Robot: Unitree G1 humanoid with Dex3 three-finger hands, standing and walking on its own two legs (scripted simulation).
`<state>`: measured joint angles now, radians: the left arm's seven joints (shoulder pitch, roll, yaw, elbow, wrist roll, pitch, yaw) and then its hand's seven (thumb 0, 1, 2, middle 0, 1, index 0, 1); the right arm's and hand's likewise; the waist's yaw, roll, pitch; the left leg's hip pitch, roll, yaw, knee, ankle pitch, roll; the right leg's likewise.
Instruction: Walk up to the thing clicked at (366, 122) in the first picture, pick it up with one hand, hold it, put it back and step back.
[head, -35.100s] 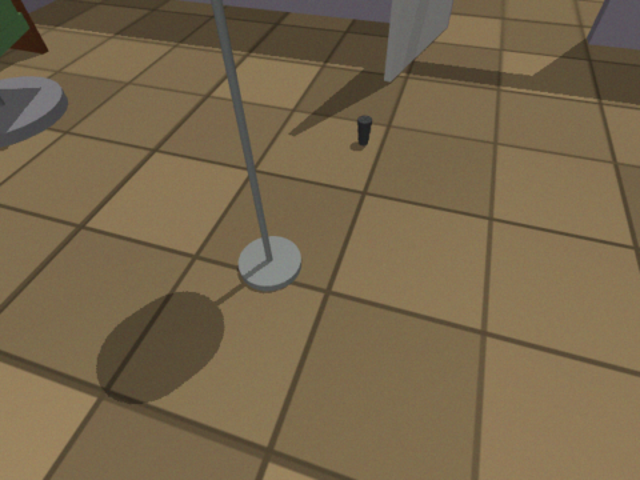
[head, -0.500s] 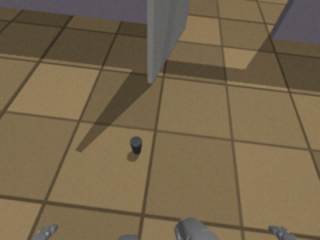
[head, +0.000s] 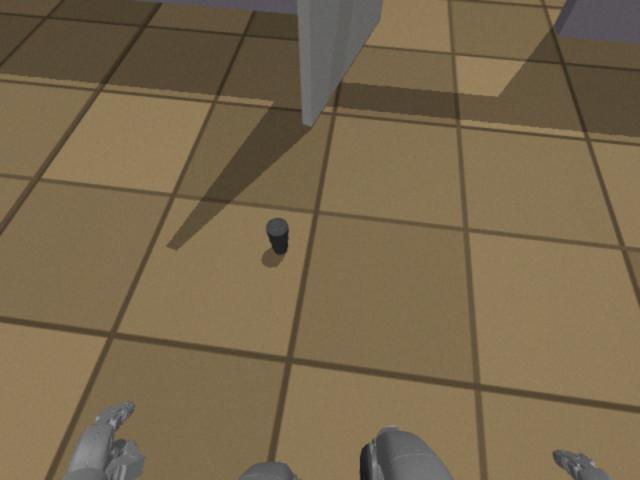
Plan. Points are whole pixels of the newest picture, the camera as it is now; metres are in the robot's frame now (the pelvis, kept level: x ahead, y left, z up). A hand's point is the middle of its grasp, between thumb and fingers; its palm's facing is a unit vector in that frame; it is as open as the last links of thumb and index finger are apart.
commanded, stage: step back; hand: left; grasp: from the side
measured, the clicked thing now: (278, 238) +0.85 +0.14 -0.68
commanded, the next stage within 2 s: stand in 1.50 s
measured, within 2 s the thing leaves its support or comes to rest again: neither
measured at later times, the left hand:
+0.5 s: hand out of the picture -0.11 +0.22 -0.13, palm faces -0.06 -0.91 -0.42, open 7.4 cm
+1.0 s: hand out of the picture -0.09 +0.22 -0.13, palm faces +0.00 -0.92 -0.40, open 7.4 cm
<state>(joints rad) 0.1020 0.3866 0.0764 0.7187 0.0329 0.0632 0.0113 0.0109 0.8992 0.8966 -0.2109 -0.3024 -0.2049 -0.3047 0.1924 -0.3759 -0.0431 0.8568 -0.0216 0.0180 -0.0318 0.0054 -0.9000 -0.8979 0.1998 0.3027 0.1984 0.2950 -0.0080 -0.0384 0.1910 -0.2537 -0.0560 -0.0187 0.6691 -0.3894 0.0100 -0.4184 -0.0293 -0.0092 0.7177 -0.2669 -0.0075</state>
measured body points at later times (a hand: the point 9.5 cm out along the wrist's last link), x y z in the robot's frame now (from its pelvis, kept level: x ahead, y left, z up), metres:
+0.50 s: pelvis -0.16 -0.05 +0.01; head -0.15 -0.07 +0.46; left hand -0.10 +0.27 -0.10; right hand -0.07 -0.38 -0.11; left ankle -0.09 +0.10 -0.67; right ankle -0.19 -0.17 -0.71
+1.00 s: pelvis -0.17 -0.06 +0.01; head -0.16 -0.06 +0.46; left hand -0.09 +0.27 -0.10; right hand -0.12 -0.38 -0.11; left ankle -0.18 +0.08 -0.71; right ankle -0.12 -0.17 -0.72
